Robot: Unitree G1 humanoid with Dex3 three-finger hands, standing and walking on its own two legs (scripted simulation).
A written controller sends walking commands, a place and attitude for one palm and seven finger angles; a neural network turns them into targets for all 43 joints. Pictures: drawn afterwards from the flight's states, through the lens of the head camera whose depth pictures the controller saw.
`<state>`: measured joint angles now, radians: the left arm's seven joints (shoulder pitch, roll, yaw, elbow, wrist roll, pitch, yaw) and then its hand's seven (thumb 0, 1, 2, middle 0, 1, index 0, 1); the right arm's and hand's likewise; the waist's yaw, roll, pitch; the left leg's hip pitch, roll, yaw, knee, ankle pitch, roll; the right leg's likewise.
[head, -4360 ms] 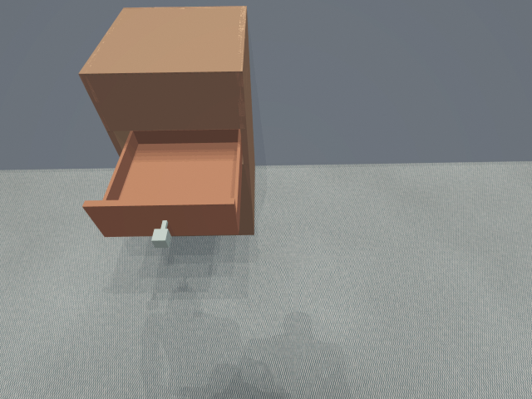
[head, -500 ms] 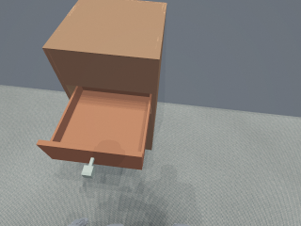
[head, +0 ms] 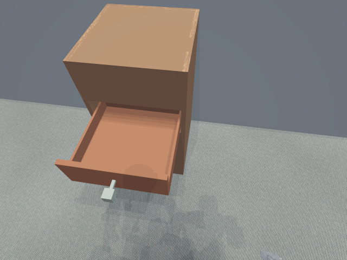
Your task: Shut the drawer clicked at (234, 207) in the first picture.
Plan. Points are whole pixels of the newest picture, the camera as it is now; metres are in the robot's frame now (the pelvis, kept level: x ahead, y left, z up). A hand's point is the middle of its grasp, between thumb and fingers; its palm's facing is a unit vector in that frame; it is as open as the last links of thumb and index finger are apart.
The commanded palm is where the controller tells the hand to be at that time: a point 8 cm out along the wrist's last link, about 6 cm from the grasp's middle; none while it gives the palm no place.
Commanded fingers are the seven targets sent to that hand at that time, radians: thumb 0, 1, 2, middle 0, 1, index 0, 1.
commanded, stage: come to a stop and stand still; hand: left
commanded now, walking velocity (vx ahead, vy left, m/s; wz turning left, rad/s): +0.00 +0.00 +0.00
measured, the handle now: (110, 190) +0.33 +0.26 -0.24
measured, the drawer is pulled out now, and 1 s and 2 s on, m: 0.30 0.30 0.30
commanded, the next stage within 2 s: look again from close up in 0.58 s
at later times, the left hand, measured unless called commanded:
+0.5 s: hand out of the picture -0.01 +0.27 -0.17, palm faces -0.03 -0.97 -0.26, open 7.3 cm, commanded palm none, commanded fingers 0.00 0.90 0.90 -0.20 -0.30 -0.20 -0.30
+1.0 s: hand out of the picture -0.02 +0.20 -0.17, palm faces -0.01 -0.99 -0.17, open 7.3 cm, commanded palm none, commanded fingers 0.00 0.90 0.90 -0.20 -0.30 -0.20 -0.30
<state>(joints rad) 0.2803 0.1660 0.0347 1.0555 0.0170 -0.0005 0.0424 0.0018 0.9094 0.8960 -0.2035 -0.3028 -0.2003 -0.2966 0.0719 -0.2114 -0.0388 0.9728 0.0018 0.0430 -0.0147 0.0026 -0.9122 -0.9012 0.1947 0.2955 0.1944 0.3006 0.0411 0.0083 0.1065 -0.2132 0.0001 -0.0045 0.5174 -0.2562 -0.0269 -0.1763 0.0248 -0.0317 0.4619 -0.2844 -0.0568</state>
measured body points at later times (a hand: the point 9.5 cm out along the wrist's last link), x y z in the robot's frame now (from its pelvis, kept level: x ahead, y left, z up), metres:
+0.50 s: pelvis -0.04 +0.07 +0.00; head -0.03 +0.06 +0.45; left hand -0.01 +0.32 -0.15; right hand -0.06 -0.16 -0.16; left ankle -0.03 +0.13 -0.74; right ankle -0.03 -0.08 -0.74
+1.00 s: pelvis -0.01 +0.05 +0.00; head -0.02 +0.04 +0.45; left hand -0.02 +0.25 -0.16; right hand -0.01 -0.18 -0.16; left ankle -0.03 +0.13 -0.74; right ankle -0.03 -0.08 -0.74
